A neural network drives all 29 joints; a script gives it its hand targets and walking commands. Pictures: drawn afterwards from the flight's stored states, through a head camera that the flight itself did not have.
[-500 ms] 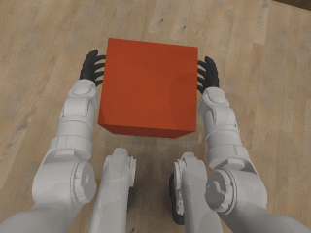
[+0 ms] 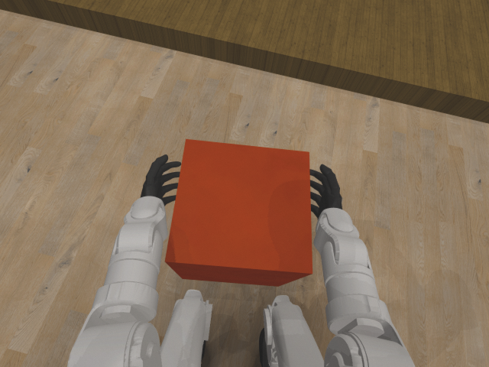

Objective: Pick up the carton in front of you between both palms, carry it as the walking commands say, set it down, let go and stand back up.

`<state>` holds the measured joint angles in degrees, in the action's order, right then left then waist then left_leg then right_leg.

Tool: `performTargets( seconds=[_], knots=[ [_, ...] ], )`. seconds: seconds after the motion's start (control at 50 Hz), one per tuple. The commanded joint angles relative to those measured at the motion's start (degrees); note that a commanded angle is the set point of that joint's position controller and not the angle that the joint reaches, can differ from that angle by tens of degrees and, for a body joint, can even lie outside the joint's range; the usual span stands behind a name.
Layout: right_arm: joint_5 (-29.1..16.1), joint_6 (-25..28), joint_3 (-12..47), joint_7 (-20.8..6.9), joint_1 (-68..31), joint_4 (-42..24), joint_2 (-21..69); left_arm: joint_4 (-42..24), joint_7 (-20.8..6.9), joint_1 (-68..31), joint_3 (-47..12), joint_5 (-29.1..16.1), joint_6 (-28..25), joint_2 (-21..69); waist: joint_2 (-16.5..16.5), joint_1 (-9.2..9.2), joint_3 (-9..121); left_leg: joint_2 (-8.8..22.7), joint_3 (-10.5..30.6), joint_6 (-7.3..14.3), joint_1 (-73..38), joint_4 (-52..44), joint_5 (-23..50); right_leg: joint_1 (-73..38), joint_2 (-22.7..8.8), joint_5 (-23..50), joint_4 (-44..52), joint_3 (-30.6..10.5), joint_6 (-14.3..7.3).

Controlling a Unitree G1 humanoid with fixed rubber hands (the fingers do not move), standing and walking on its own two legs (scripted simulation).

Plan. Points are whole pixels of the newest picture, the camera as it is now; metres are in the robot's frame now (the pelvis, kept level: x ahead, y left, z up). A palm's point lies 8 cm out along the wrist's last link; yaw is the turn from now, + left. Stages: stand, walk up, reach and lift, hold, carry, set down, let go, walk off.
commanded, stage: reach and lift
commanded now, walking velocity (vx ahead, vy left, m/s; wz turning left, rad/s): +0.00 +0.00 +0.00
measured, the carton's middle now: (238, 222) +0.38 +0.02 -0.12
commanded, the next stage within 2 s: hold in 1.74 s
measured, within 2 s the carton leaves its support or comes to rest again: neither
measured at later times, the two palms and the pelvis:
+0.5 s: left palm (132, 177) +0.36 +0.15 +0.11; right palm (383, 190) +0.36 -0.15 +0.12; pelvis +0.05 +0.00 +0.13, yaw +1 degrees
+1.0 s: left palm (103, 165) +0.33 +0.15 +0.19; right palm (430, 178) +0.34 -0.15 +0.20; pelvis +0.04 +0.00 +0.16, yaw +2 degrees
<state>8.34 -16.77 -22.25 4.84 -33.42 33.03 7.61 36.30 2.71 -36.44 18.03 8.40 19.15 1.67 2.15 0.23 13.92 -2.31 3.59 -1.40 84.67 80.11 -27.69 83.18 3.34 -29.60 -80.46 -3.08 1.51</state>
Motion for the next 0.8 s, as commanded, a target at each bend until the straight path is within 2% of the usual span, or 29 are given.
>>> performTargets(
  seconds=[0.0, 0.06, 0.08, 0.12, 0.16, 0.2, 0.22, 0.26, 0.28, 0.3, 0.36, 0.38, 0.4, 0.42, 0.44, 0.46, 0.48, 0.5, 0.52, 0.56, 0.58, 0.6, 0.64, 0.66, 0.68, 0.7, 0.72, 0.74, 0.78],
  knots=[
    [-6.0, -0.9, 35.2, -12.8, -31.0, 3.1, 57.7, -4.0, -13.6, -31.1, -32.2, -7.9, -2.6, 59.8, -2.6, 1.62, 35.8, -6.6, -2.0, 1.0, -29.5, -14.4, 12.9, -24.9, 6.3, 12.5, 13.9, 1.4, 0.0],
    [-3.7, 0.3, 34.3, -12.4, -28.7, 1.4, 57.4, 1.8, -14.3, -27.4, -30.2, -6.8, -1.8, 64.6, -3.2, -1.89, 34.0, -6.4, -0.8, 0.5, -37.1, -17.5, 14.2, -26.5, 5.9, 11.7, 19.1, 1.5, -0.9],
    [-5.1, -0.5, 35.0, -13.0, -27.9, 1.6, 59.9, -2.6, -14.7, -28.8, -31.6, -7.4, -2.3, 60.8, -3.1, 0.8, 33.0, -6.3, -2.2, 1.0, -36.3, -18.5, 12.8, -31.6, 5.7, 13.4, 18.9, 0.8, -0.5],
    [-3.3, -1.8, 32.6, -13.6, -26.3, 6.3, 59.3, -1.7, -14.1, -29.7, -30.5, -6.4, -1.9, 60.7, -3.6, 1.8, 29.5, -5.5, -0.3, 1.8, -37.4, -20.9, 10.6, -31.5, 5.2, 11.1, 19.8, -0.2, -1.8],
    [-5.2, -1.8, 35.7, -13.8, -24.3, 1.0, 60.0, -3.4, -14.6, -23.4, -32.2, -7.1, -1.2, 62.1, -4.8, 3.37, 30.8, -6.4, -2.3, 1.5, -38.4, -23.4, 11.1, -40.3, 5.0, 11.6, 24.4, -1.3, -1.5],
    [-2.4, -2.0, 35.2, -14.2, -24.4, 0.0, 58.7, 0.4, -15.4, -23.1, -30.7, -6.3, -0.4, 65.3, -2.3, -0.44, 27.9, -5.7, -0.2, 1.5, -43.2, -26.4, 12.1, -39.1, 4.6, 12.8, 26.8, -0.2, -1.1],
    [-2.3, -2.7, 34.7, -14.7, -22.9, 1.7, 57.5, 2.9, -15.5, -19.6, -29.0, -4.2, 0.9, 63.5, -2.8, 1.41, 22.3, -5.7, -0.3, 1.5, -43.3, -27.3, 12.5, -37.0, 4.0, 12.3, 28.1, -0.5, -0.9],
    [-1.0, -3.6, 35.0, -14.7, -18.4, -0.7, 58.1, -2.4, -15.9, -19.3, -31.1, -6.6, 0.2, 64.9, 0.2, -3.22, 27.7, -5.6, 1.0, 0.9, -49.4, -29.3, 22.7, -45.2, 4.4, 22.4, 32.2, -0.9, -1.1],
    [-2.9, -4.4, 36.9, -15.0, -16.9, -0.4, 61.3, -5.4, -15.3, -18.0, -33.7, -6.0, 0.5, 64.2, -1.7, 0.29, 25.5, -4.8, 2.3, 1.5, -52.7, -32.0, 25.2, -46.0, 3.8, 24.6, 32.5, -1.8, -1.3],
    [-2.6, -4.1, 35.7, -15.0, -17.2, -0.2, 60.1, -1.9, -15.3, -14.6, -30.9, -4.9, 0.9, 61.2, -1.7, 0.64, 26.0, -4.7, 1.4, 1.5, -52.4, -31.6, 26.0, -49.0, 4.2, 26.1, 32.8, -2.2, -0.7],
    [-3.3, -4.1, 37.7, -15.9, -12.3, -3.1, 56.2, -9.7, -15.0, -15.4, -35.8, -8.1, 0.6, 62.6, -2.6, -0.2, 24.8, -4.5, 1.9, 0.8, -56.4, -37.5, 28.0, -57.0, 3.8, 27.2, 36.9, -0.8, -1.7],
    [-2.6, -4.9, 37.7, -15.5, -11.2, -2.7, 59.0, -5.3, -14.7, -12.0, -33.7, -5.5, 1.6, 63.4, -0.2, -2.49, 21.8, -4.4, 2.8, 1.5, -60.4, -37.4, 27.0, -54.6, 3.6, 27.4, 38.1, -1.3, -1.1],
    [-4.5, -5.4, 38.7, -15.3, -9.1, -0.1, 59.6, -7.4, -14.7, -9.2, -34.1, -5.2, 1.5, 61.5, -2.5, 1.93, 18.3, -4.1, 2.3, 1.6, -60.8, -39.1, 27.8, -55.8, 3.6, 26.7, 40.1, -2.3, -1.4],
    [-2.5, -5.2, 38.3, -16.0, -6.6, -2.7, 57.0, -9.2, -14.3, -11.5, -36.2, -6.3, 2.4, 62.6, -5.5, -2.58, 21.4, -4.5, 2.2, 0.3, -62.6, -41.0, 26.9, -59.9, 3.2, 28.8, 41.7, -2.3, -2.3],
    [-5.4, -5.8, 39.2, -16.0, -11.4, -3.3, 58.4, -6.6, -14.3, -9.7, -33.6, -4.3, 3.0, 63.4, -3.5, 1.8, 15.7, -3.8, 3.5, 1.5, -64.9, -41.8, 26.5, -56.5, 3.1, 24.7, 41.5, -1.7, -1.6],
    [-2.2, -6.5, 36.3, -16.8, -9.2, -2.5, 54.7, -7.2, -14.1, -12.5, -34.0, -6.1, 3.6, 64.7, -2.9, -3.23, 13.1, -3.9, 2.3, 0.7, -63.3, -43.0, 24.4, -58.5, 3.0, 23.7, 43.8, -1.3, -2.9],
    [-4.6, -7.6, 38.4, -17.3, -9.7, -4.0, 58.5, -11.6, -14.2, -8.3, -36.5, -6.3, 3.8, 62.3, -1.9, 1.62, 12.6, -3.3, 3.3, 1.7, -65.0, -44.7, 27.1, -60.9, 3.3, 26.1, 43.5, -1.8, -1.4],
    [-4.1, -7.9, 38.4, -17.7, -7.8, -5.2, 58.2, -11.3, -14.7, -11.5, -36.8, -6.7, 5.0, 62.9, -2.0, -3.86, 13.4, -4.1, 2.1, 1.1, -67.5, -44.2, 26.4, -62.8, 2.8, 27.9, 45.8, -2.6, -2.2],
    [-6.2, -9.1, 40.8, -17.8, -11.1, -4.7, 60.7, -11.8, -14.9, -10.2, -37.0, -5.9, 5.7, 64.2, -2.8, 2.35, 14.7, -3.3, 3.3, 1.7, -70.3, -46.1, 29.1, -64.3, 2.6, 27.2, 46.5, -2.1, -1.7],
    [-6.7, -10.7, 42.7, -17.7, -8.5, -7.4, 61.6, -13.0, -15.4, -10.0, -38.6, -7.7, 7.0, 64.1, -2.0, -0.69, 14.3, -3.6, 1.5, 1.6, -74.6, -48.1, 32.3, -68.3, 2.8, 31.4, 49.6, -1.8, -0.2],
    [-7.8, -11.4, 42.8, -17.2, -8.7, -6.9, 63.3, -18.0, -15.4, -12.9, -39.7, -7.2, 7.5, 62.7, -5.1, 1.98, 14.1, -3.9, 1.5, 1.5, -73.4, -47.8, 31.1, -72.3, 1.2, 34.8, 49.7, -3.5, -0.8],
    [-4.6, -13.0, 37.7, -17.0, -5.3, -2.6, 59.3, -15.0, -15.0, -11.3, -37.0, -5.8, 9.3, 63.0, -1.8, -0.23, 8.7, -3.1, 2.4, 1.4, -71.0, -50.1, 29.9, -72.5, 1.4, 30.7, 50.8, -2.9, -1.5],
    [-6.4, -14.0, 40.7, -17.5, -5.9, -8.7, 60.4, -15.3, -15.6, -5.8, -36.6, -5.3, 11.0, 60.7, -2.0, -0.07, 5.5, -3.6, 2.9, 1.7, -75.3, -52.9, 27.6, -73.7, 1.8, 30.7, 53.3, -2.7, -1.1],
    [-5.7, -14.5, 39.4, -17.4, -4.9, -8.3, 57.1, -11.1, -16.0, -4.2, -34.9, -5.9, 12.3, 62.2, -5.0, -1.99, 3.9, -4.3, 1.6, 1.1, -74.2, -52.5, 26.9, -75.8, 0.6, 30.8, 54.9, -3.9, -1.8],
    [-5.9, -15.3, 39.4, -17.2, -7.6, -9.1, 58.6, -13.6, -16.1, -6.3, -35.2, -5.6, 12.4, 61.9, -1.6, 1.55, 0.8, -3.4, 1.5, 2.1, -74.6, -54.0, 24.4, -75.0, 1.0, 27.2, 55.2, -2.4, -0.9],
    [-3.9, -16.4, 38.0, -17.8, -6.1, -7.1, 57.7, -15.7, -15.7, -6.4, -34.9, -6.1, 12.5, 61.0, -0.1, -2.18, -0.2, -3.0, 1.7, 1.8, -76.6, -55.7, 23.8, -73.3, 1.5, 28.5, 55.8, -1.5, -0.6],
    [-4.1, -17.2, 37.9, -17.2, -5.7, -7.0, 58.1, -13.2, -16.0, -6.2, -32.3, -4.3, 13.6, 59.3, 0.3, 0.83, -0.7, -2.9, 1.7, 1.8, -77.5, -55.9, 23.2, -73.9, 1.2, 25.8, 57.0, -1.2, -0.7],
    [-2.6, -17.0, 34.7, -18.0, -6.2, -4.8, 56.3, -16.1, -15.6, -9.5, -34.1, -3.8, 14.1, 60.5, -3.7, -2.31, -2.2, -2.5, 1.6, 1.3, -80.0, -55.4, 22.0, -69.8, 0.7, 20.7, 58.1, -1.5, -2.1],
    [-1.6, -17.6, 35.7, -18.7, -8.5, -8.2, 57.7, -12.8, -16.8, -10.3, -30.4, -3.0, 15.0, 58.9, -0.3, -0.36, -5.5, -3.6, 0.9, 1.9, -77.2, -58.0, 15.2, -71.8, 0.7, 18.2, 59.2, -0.2, -1.3]
  ],
)
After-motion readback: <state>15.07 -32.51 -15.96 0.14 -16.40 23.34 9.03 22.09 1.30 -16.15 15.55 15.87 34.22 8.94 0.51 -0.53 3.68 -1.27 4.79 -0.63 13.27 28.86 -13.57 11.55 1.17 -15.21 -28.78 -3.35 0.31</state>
